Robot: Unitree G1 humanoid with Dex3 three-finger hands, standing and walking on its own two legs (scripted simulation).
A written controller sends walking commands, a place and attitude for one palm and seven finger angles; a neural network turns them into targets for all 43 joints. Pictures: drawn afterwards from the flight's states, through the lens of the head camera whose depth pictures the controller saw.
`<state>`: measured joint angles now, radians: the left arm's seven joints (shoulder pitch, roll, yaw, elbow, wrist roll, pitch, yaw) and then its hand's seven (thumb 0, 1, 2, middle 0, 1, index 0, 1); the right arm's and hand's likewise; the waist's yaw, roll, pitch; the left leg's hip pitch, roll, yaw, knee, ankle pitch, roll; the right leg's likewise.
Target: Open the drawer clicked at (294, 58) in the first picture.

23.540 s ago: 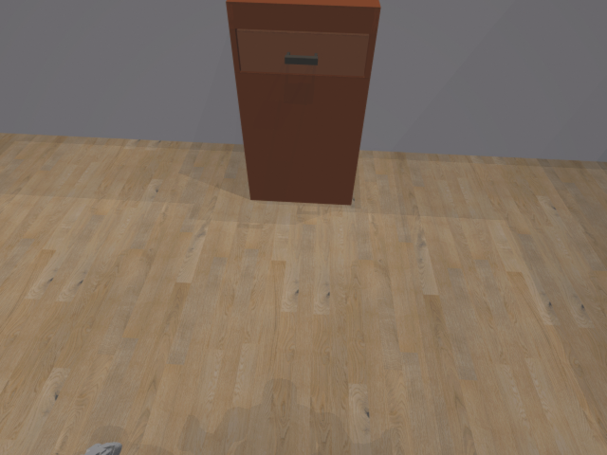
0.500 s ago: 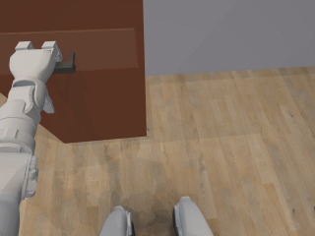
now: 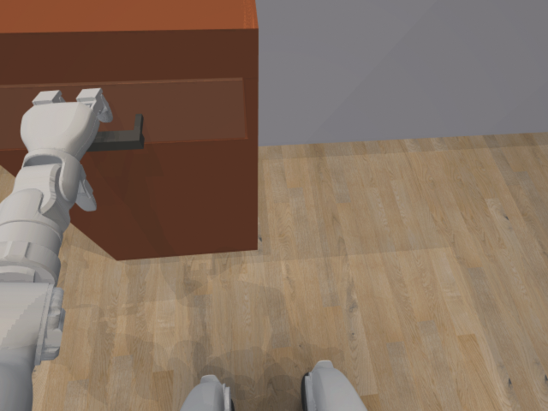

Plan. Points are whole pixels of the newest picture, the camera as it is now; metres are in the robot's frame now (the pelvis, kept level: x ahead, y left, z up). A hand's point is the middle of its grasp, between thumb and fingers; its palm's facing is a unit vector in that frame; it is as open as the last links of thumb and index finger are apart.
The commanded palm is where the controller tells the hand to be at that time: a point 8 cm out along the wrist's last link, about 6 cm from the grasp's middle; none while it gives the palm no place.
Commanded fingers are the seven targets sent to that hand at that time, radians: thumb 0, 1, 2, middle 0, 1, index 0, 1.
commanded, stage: lift the fingers back up to retry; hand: left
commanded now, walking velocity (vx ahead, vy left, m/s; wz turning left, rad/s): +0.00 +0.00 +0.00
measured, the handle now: (107, 131) +0.55 +0.25 +0.00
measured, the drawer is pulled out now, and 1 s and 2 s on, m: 0.00 0.00 0.00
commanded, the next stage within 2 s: re-aim the fingers above the handle in 0.38 s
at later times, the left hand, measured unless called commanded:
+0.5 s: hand (80, 140) +0.49 +0.26 +0.06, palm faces -0.06 -0.02 -1.00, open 13.8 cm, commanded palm +0.47 +0.25 +0.12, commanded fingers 0.00 -0.50 0.30 -0.30 -1.20 -0.30 -1.20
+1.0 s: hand (74, 141) +0.48 +0.26 +0.07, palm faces -0.04 -0.01 -1.00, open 13.8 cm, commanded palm +0.47 +0.26 +0.12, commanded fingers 0.00 -0.50 0.30 -0.30 -1.20 -0.30 -1.20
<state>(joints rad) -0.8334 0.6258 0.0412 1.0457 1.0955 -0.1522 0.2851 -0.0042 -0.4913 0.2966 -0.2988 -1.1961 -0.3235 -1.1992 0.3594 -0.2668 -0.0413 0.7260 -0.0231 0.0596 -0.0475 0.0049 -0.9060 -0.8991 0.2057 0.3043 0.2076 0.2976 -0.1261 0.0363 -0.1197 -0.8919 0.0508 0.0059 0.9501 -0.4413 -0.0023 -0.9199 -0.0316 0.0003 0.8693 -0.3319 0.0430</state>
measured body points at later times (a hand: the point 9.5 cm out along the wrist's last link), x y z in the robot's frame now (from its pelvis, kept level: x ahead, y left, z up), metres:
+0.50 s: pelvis +0.04 +0.00 +0.02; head +0.13 +0.00 +0.46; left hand +0.49 +0.25 +0.11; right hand +0.08 -0.27 -0.11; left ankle +0.00 +0.12 -0.68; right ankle +0.04 -0.15 -0.68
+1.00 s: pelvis +0.02 -0.01 +0.02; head +0.11 -0.01 +0.46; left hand +0.48 +0.25 +0.12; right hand +0.05 -0.29 -0.11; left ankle +0.00 +0.12 -0.68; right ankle +0.04 -0.15 -0.68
